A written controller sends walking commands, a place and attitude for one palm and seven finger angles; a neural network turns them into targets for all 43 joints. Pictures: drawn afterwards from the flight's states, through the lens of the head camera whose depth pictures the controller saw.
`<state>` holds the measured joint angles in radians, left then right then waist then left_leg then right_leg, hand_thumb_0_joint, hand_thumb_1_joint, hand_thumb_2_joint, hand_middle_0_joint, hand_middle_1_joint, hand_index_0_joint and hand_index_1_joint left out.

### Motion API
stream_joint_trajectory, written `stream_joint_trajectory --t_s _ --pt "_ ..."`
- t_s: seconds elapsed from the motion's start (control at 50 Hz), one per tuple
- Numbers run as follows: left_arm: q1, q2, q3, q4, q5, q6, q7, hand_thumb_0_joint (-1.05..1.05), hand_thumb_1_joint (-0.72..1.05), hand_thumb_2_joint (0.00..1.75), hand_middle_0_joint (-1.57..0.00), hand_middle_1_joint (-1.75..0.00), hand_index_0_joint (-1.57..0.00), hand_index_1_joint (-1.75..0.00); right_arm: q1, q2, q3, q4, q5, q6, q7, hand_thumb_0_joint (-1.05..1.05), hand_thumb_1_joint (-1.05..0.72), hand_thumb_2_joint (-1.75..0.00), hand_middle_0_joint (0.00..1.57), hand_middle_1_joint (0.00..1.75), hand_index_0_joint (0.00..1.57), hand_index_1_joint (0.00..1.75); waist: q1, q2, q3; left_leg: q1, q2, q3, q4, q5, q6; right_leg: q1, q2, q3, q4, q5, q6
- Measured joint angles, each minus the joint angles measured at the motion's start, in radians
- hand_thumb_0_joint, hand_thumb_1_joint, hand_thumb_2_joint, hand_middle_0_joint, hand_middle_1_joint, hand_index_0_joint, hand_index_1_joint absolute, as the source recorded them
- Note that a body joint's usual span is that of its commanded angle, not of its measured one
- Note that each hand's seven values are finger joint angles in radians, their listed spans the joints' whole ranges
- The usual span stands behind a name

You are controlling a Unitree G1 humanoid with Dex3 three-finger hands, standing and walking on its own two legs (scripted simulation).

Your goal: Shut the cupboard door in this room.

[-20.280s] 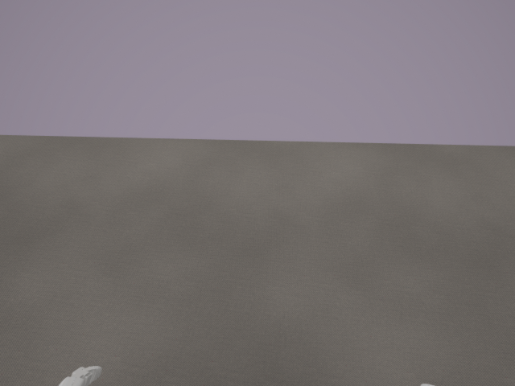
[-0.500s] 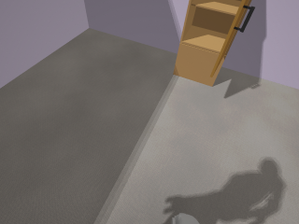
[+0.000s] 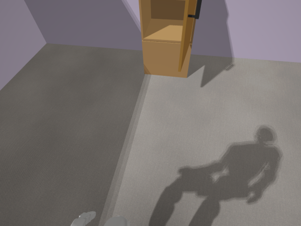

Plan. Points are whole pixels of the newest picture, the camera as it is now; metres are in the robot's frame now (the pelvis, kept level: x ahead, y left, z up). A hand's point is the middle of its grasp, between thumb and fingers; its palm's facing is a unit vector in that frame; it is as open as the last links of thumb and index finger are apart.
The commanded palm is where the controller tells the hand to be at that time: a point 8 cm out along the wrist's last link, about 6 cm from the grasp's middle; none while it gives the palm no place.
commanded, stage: stand and wait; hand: left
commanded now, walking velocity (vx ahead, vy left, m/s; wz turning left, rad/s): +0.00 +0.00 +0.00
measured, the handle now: (195, 4) +1.14 -0.22 +0.06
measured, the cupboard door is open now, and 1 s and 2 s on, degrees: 83 83 83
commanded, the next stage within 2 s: look at it before walking up in 0.72 s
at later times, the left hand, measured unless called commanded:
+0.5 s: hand out of the picture +0.01 +0.21 -0.17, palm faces +0.03 -0.98 -0.18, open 7.4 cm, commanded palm none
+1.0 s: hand out of the picture +0.05 +0.21 -0.17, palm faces +0.02 -0.98 -0.18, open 7.3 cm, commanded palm none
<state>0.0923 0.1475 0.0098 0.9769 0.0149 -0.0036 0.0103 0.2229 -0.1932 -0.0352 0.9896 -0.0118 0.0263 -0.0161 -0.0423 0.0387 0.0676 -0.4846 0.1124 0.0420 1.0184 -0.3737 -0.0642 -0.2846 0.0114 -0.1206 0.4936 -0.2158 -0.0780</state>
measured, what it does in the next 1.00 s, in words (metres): steps on the spot: left foot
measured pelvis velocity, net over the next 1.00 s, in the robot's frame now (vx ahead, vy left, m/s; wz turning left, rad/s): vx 0.06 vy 0.04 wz -0.01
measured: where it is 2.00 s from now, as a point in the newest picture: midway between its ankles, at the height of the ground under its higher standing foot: outside the picture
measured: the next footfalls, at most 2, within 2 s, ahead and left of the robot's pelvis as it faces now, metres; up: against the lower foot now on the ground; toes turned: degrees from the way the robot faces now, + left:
left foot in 0.16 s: +0.07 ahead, +0.15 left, +0.00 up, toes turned +6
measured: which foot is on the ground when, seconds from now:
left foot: up 0.00-0.14, down 0.16-1.00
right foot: down 0.00-1.00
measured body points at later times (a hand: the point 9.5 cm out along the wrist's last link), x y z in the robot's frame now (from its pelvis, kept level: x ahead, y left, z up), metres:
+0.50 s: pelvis +0.05 +0.04 +0.01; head +0.06 +0.04 +0.46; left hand +0.01 +0.26 -0.15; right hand +0.07 -0.19 -0.15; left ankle +0.03 +0.14 -0.74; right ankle +0.03 -0.07 -0.74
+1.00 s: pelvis +0.06 +0.04 +0.01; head +0.06 +0.04 +0.46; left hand +0.05 +0.26 -0.15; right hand +0.02 -0.16 -0.16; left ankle +0.03 +0.14 -0.74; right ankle +0.03 -0.07 -0.74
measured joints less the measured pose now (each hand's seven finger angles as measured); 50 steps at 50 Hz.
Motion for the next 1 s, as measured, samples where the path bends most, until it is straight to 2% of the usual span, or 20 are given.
stream_joint_trajectory --t_s 0.1,0.16,0.24,0.32,0.52,0.76,1.0 --pt "0.037 0.006 0.009 0.013 0.006 -0.004 0.000 0.00 0.91 0.90 -0.20 -0.30 -0.20 -0.30 -0.027 0.018 0.008 0.004 0.002 -0.008 0.005 0.00 -0.91 -0.90 0.19 0.30 0.20 0.30 0.033 -0.011 -0.032 0.095 -0.014 0.009 -0.225 0.005 0.008 0.027 0.009 -0.002 -0.009 -0.015 0.007" --pt "0.069 0.012 0.012 0.033 0.001 -0.004 0.004 0.00 0.90 0.90 -0.20 -0.30 -0.20 -0.30 -0.024 0.021 0.009 0.016 0.004 -0.024 0.001 0.00 -0.92 -0.90 0.19 0.30 0.20 0.30 0.045 -0.010 -0.050 0.203 -0.020 0.017 -0.433 0.094 0.022 0.027 0.019 -0.011 0.020 -0.042 0.022" --pt "0.110 0.036 0.020 0.078 -0.005 0.007 0.011 0.00 0.91 0.90 -0.20 -0.30 -0.20 -0.30 -0.017 0.039 0.019 0.051 0.003 -0.036 -0.005 -0.01 -0.93 -0.90 0.19 0.30 0.20 0.30 0.063 -0.064 -0.054 0.253 -0.052 0.037 -0.491 0.083 0.053 0.057 -0.010 0.004 0.005 -0.048 0.052" --pt "0.160 0.043 0.009 0.128 -0.004 0.006 0.008 0.00 0.91 0.90 -0.20 -0.30 -0.20 -0.30 -0.010 0.036 0.026 0.079 0.006 -0.035 -0.009 0.00 -0.93 -0.90 0.19 0.30 0.20 0.30 0.074 -0.068 -0.055 0.302 -0.070 0.050 -0.558 0.108 0.061 0.095 -0.023 0.016 -0.046 -0.033 0.058" --pt "0.231 0.010 -0.016 0.214 -0.004 -0.005 0.014 0.00 0.91 0.90 -0.20 -0.30 -0.20 -0.30 0.015 0.027 0.032 0.138 0.011 -0.042 -0.012 0.00 -0.94 -0.90 0.19 0.30 0.20 0.30 0.065 -0.045 -0.046 0.362 -0.096 0.069 -0.645 0.133 0.077 0.139 -0.041 0.033 -0.106 -0.015 0.077" --pt "0.196 -0.025 -0.023 0.200 -0.005 -0.016 0.024 0.00 0.90 0.90 -0.20 -0.30 -0.20 -0.30 0.075 0.075 0.041 0.183 0.011 -0.048 -0.012 0.00 -0.91 -0.90 0.19 0.30 0.20 0.30 0.048 -0.048 -0.046 0.378 -0.105 0.068 -0.654 0.128 0.082 0.150 -0.050 0.032 -0.103 -0.026 0.083" --pt "0.192 -0.013 -0.017 0.186 -0.005 -0.017 0.031 0.01 0.92 0.90 -0.20 -0.30 -0.20 -0.30 0.095 0.092 0.038 0.186 0.011 -0.052 -0.013 0.00 -0.91 -0.90 0.19 0.30 0.20 0.30 0.040 -0.043 -0.049 0.378 -0.103 0.070 -0.644 0.120 0.082 0.149 -0.049 0.035 -0.093 -0.034 0.082"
